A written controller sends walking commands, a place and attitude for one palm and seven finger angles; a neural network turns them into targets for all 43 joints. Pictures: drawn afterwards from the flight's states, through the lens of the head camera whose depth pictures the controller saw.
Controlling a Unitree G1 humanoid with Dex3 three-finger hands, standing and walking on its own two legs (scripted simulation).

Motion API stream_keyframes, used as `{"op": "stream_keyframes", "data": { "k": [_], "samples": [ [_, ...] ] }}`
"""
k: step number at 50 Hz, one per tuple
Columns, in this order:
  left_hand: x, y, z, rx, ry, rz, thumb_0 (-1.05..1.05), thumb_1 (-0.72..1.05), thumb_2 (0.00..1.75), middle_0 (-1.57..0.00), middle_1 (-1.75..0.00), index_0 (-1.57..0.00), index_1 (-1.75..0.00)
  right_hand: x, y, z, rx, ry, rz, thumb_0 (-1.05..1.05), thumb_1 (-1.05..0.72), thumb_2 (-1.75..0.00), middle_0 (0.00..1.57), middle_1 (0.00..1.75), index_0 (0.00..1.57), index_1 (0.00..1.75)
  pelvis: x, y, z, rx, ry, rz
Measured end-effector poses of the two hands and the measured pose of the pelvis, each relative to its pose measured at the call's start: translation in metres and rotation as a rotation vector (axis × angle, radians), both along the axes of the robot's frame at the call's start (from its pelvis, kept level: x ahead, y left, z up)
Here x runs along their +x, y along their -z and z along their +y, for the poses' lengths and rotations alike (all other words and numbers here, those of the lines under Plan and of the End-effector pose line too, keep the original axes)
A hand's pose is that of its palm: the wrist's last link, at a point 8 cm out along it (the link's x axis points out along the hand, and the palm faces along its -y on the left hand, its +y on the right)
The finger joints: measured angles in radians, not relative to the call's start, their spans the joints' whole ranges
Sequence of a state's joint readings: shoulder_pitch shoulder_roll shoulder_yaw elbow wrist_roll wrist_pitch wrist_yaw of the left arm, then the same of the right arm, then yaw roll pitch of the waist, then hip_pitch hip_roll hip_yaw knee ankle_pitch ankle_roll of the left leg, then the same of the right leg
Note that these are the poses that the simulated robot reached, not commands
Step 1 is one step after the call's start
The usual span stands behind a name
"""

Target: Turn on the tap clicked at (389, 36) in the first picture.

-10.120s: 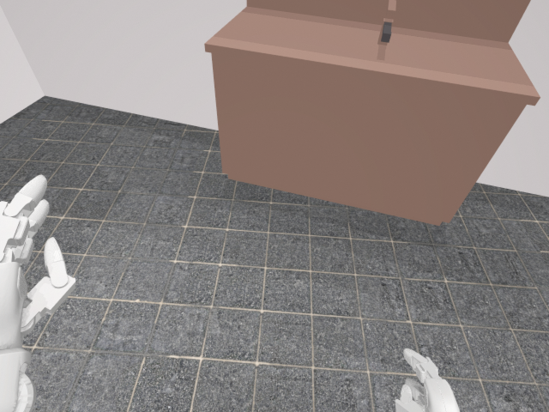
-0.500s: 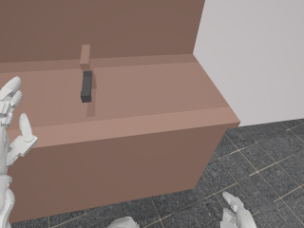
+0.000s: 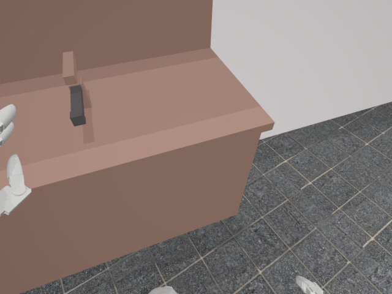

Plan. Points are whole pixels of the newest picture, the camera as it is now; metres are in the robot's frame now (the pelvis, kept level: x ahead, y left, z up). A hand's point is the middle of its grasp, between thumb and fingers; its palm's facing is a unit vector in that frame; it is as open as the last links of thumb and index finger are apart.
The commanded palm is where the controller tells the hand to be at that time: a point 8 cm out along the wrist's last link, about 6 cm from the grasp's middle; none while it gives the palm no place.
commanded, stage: come to a stop and stand still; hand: left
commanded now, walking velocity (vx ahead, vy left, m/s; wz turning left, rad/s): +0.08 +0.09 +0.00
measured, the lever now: (78, 117) +0.49 +0.31 +0.08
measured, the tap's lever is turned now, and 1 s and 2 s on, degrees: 0 0 0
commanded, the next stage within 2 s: look again from close up in 0.70 s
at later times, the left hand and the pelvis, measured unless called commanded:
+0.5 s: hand (5, 211) +0.19 +0.25 +0.20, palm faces +0.41 -0.78 -0.47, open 7.4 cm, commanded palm +0.13 +0.29 +0.20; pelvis -0.03 +0.01 +0.01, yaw +1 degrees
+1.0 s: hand (10, 202) +0.21 +0.27 +0.18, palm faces +0.38 -0.82 -0.43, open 7.4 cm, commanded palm +0.16 +0.30 +0.20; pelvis +0.00 +0.02 +0.02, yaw +1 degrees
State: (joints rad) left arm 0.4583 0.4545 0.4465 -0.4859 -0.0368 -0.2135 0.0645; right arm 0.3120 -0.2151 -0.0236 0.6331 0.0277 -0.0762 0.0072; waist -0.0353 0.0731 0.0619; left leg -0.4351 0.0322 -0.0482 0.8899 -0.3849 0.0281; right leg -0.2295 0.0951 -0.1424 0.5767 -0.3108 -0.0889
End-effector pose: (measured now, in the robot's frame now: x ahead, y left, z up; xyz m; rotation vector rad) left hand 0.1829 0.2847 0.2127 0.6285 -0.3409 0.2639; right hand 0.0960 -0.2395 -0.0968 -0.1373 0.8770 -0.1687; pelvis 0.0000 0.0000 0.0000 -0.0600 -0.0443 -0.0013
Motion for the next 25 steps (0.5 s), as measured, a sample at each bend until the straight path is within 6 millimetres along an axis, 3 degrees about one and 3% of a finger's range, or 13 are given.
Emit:
{"op": "stream_keyframes", "data": {
  "k": [4, 8, 12, 16, 21, 25],
  "samples": [
    [-0.009, 0.020, 0.000, -0.137, -0.054, 0.010, 0.02, 0.89, 0.90, -0.21, -0.30, -0.22, -0.30, 0.001, -0.012, -0.015, -0.028, -0.002, -0.012, 0.01, -0.90, -0.90, 0.20, 0.30, 0.20, 0.30, -0.006, -0.005, -0.006, 0.041, 0.029, -0.002],
    [-0.013, 0.035, -0.014, -0.211, -0.039, 0.052, 0.02, 0.89, 0.90, -0.21, -0.30, -0.21, -0.30, 0.012, -0.033, -0.024, -0.076, -0.009, -0.083, 0.01, -0.90, -0.90, 0.20, 0.30, 0.20, 0.30, -0.013, -0.010, -0.008, 0.070, 0.034, 0.017],
    [-0.016, 0.026, -0.020, -0.198, 0.010, 0.013, 0.02, 0.89, 0.90, -0.22, -0.30, -0.22, -0.30, 0.024, -0.048, -0.024, -0.126, -0.038, -0.140, 0.01, -0.90, -0.90, 0.20, 0.30, 0.20, 0.30, -0.021, -0.011, -0.006, 0.090, 0.026, 0.036],
    [-0.022, 0.007, -0.010, -0.132, 0.018, -0.062, 0.02, 0.89, 0.90, -0.22, -0.30, -0.22, -0.30, 0.035, -0.053, -0.014, -0.136, -0.036, -0.196, 0.01, -0.90, -0.90, 0.20, 0.30, 0.20, 0.30, -0.027, -0.009, 0.001, 0.123, 0.039, 0.024],
    [-0.026, -0.010, 0.003, -0.061, -0.039, -0.056, 0.02, 0.89, 0.90, -0.22, -0.30, -0.22, -0.30, 0.038, -0.043, 0.009, -0.038, -0.034, -0.250, 0.01, -0.90, -0.90, 0.20, 0.30, 0.20, 0.30, -0.029, -0.010, 0.007, 0.100, 0.017, 0.008],
    [-0.036, -0.001, 0.005, -0.068, -0.082, -0.006, 0.02, 0.89, 0.90, -0.21, -0.30, -0.21, -0.30, 0.031, -0.021, 0.024, 0.036, -0.065, -0.194, 0.01, -0.90, -0.90, 0.20, 0.30, 0.20, 0.30, -0.028, -0.005, 0.005, 0.052, -0.016, -0.003]
  ]
}}
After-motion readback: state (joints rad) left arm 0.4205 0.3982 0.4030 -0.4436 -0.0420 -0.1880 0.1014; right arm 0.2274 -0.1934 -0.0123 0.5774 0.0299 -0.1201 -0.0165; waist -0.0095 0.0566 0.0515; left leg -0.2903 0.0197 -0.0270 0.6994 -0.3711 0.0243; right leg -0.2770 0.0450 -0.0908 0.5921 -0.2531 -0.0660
